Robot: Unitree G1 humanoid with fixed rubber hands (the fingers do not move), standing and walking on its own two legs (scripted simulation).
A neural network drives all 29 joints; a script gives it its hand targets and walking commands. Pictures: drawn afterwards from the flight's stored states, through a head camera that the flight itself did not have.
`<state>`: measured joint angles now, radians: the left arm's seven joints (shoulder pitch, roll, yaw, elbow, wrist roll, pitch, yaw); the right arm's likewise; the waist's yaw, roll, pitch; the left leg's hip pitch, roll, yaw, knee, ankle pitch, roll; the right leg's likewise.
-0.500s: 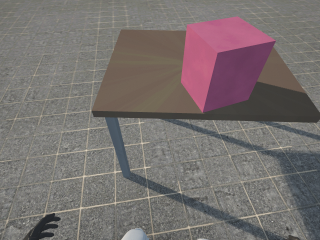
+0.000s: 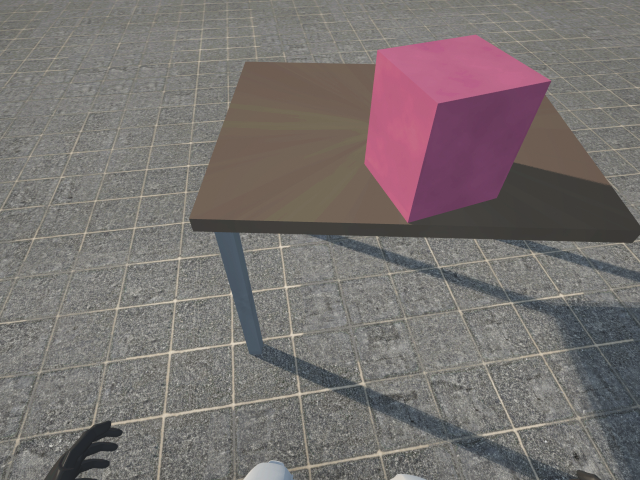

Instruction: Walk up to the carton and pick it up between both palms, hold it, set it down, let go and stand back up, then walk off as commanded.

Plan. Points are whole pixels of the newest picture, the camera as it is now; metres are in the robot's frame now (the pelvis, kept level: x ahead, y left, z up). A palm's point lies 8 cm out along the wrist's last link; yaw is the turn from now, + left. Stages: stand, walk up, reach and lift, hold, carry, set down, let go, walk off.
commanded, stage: walk up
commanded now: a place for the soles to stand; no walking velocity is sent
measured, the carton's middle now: (441, 129) +0.73 -0.20 +0.06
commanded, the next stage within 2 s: none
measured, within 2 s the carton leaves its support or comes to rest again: neither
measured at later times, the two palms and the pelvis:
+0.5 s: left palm (139, 461) +0.17 +0.24 -0.05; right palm out of the picture +0.11 -0.45 -0.06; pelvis +0.02 -0.09 -0.01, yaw -3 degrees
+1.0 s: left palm (253, 409) +0.22 +0.11 -0.02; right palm out of the picture +0.15 -0.57 -0.07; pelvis +0.11 -0.22 +0.02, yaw -8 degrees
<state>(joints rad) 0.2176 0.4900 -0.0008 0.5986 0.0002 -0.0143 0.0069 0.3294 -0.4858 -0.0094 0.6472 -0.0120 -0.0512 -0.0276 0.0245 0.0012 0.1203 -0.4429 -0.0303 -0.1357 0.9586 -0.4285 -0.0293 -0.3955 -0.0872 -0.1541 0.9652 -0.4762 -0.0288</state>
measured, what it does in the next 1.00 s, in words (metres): steps to the right: right foot, then left foot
